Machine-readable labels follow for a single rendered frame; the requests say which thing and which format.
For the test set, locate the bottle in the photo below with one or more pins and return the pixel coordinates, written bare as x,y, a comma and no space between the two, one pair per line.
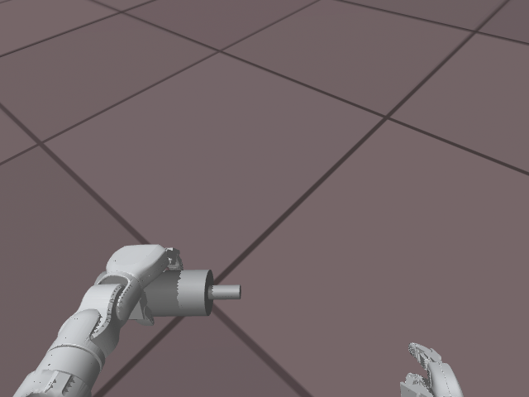
177,293

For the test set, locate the left robot arm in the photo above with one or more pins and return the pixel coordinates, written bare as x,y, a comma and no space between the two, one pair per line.
76,357

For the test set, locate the left robot hand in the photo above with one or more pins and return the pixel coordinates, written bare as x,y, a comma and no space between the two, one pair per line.
145,263

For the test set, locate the right robot hand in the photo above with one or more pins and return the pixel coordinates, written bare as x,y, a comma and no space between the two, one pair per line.
440,382

